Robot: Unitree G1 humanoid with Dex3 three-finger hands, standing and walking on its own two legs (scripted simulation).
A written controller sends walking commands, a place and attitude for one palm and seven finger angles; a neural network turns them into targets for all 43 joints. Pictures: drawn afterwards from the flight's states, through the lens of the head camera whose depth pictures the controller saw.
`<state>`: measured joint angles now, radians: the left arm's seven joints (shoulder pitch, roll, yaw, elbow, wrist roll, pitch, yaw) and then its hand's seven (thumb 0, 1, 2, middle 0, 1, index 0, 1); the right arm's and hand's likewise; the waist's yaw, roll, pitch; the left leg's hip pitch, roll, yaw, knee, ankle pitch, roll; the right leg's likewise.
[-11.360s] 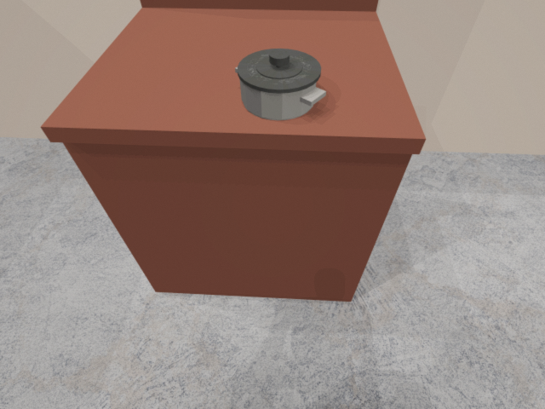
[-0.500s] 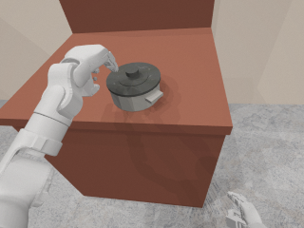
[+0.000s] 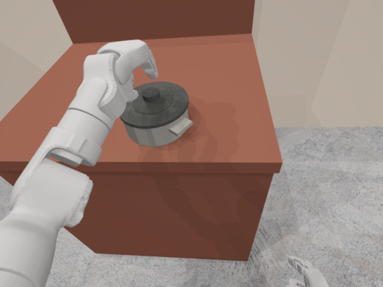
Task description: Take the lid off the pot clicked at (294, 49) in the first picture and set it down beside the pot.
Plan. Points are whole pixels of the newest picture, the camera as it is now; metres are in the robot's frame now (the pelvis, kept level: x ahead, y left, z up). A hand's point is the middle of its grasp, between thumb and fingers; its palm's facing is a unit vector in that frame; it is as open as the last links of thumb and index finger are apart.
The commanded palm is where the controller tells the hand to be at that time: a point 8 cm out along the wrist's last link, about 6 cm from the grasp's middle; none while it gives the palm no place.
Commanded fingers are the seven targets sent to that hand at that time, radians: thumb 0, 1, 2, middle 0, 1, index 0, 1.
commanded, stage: move the open hand above the knob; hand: left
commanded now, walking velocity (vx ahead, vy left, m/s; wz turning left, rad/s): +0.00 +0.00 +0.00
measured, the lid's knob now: (151, 94) +0.51 +0.11 +0.16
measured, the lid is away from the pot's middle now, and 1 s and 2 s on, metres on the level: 0.00 0.00 0.00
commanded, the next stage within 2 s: lower the open fingers around the knob in 0.98 s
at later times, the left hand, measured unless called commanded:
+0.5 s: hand (147, 69) +0.49 +0.10 +0.23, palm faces -0.24 -0.04 -0.97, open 9.8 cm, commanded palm +0.46 +0.11 +0.29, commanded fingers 0.00 -0.37 1.71 -0.89 -0.08 -0.89 -0.08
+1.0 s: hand (140, 74) +0.47 +0.11 +0.23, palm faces -0.24 -0.02 -0.97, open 9.8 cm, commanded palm +0.46 +0.11 +0.29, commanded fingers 0.00 -0.37 1.71 -0.89 -0.08 -0.89 -0.08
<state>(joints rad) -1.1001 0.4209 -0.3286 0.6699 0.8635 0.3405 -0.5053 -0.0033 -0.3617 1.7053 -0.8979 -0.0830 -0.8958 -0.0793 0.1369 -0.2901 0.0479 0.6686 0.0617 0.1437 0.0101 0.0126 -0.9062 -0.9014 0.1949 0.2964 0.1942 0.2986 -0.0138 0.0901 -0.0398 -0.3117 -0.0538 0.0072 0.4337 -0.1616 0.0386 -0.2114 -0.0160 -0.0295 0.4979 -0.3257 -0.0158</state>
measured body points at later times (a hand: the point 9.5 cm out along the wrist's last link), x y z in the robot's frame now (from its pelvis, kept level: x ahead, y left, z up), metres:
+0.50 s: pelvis +0.01 +0.01 +0.00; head +0.03 -0.04 +0.45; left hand +0.50 +0.10 +0.28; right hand +0.09 -0.25 -0.14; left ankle +0.04 +0.10 -0.74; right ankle -0.04 -0.11 -0.74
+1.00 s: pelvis +0.00 +0.01 +0.00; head +0.02 -0.03 +0.45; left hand +0.48 +0.11 +0.29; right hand +0.14 -0.24 -0.12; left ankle +0.04 +0.10 -0.74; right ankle -0.04 -0.11 -0.74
